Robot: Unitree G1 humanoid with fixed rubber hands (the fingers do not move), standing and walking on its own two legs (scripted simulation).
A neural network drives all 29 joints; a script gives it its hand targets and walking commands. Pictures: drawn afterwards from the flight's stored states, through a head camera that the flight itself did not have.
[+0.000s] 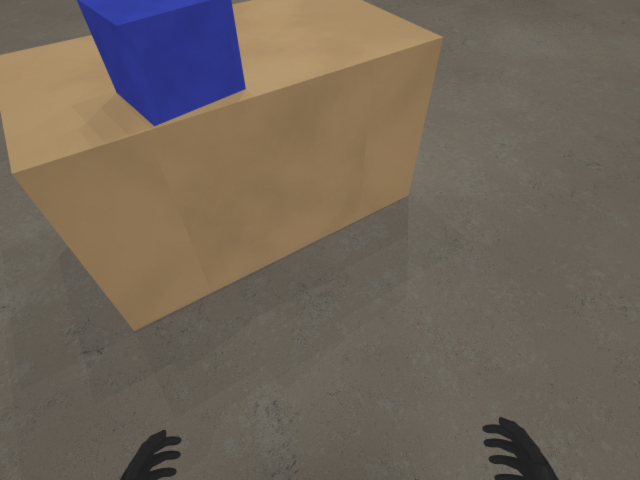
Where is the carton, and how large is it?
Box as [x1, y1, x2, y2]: [77, 0, 245, 125]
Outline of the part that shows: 77,0 116,91 152,124 156,125 245,88 230,0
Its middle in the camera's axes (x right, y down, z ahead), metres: -0.39 -0.49 +0.98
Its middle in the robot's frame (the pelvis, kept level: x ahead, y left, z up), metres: +1.08 +0.38 +0.06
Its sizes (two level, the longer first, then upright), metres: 0.274 0.231 0.231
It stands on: a pedestal, 0.71 m high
